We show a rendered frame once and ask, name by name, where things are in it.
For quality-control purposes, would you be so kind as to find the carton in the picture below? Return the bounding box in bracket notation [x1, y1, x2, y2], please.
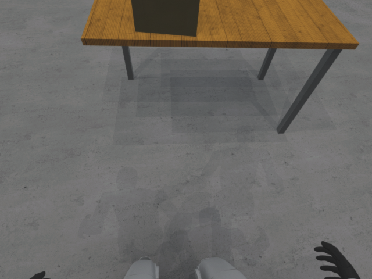
[131, 0, 200, 37]

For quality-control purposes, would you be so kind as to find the robot right hand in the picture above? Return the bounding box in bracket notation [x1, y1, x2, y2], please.
[314, 241, 360, 279]

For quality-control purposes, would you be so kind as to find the table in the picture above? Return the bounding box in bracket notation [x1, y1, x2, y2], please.
[81, 0, 359, 134]

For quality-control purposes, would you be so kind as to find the right robot thigh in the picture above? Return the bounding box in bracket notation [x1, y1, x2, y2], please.
[194, 257, 247, 279]

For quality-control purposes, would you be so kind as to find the robot thigh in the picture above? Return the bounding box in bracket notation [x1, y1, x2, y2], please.
[124, 260, 159, 279]
[194, 257, 247, 279]

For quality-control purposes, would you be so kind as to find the left robot thigh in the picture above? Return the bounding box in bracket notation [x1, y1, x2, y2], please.
[124, 260, 159, 279]

